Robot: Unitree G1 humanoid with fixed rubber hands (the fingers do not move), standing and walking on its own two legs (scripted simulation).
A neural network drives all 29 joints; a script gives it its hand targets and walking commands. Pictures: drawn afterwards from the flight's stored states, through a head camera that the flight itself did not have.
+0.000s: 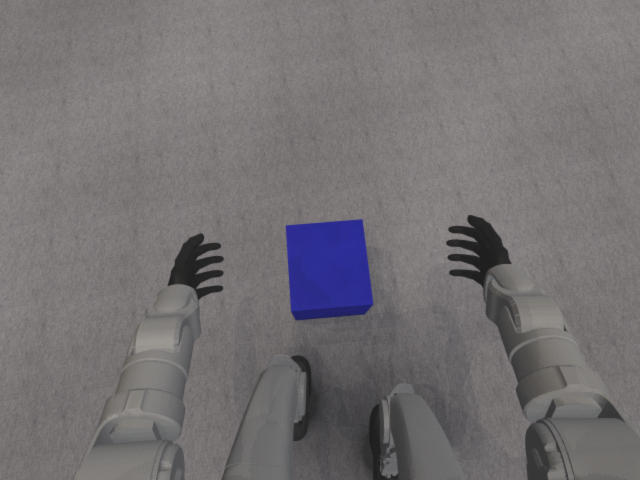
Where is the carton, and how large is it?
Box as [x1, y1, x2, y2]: [286, 219, 372, 319]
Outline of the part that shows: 362,219 286,225 291,311 295,319 363,314 372,304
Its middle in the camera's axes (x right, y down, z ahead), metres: +0.02 +0.08 +1.02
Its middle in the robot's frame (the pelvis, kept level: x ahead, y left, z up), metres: +0.48 +0.04 -0.59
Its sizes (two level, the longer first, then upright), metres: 0.214 0.193 0.187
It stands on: the floor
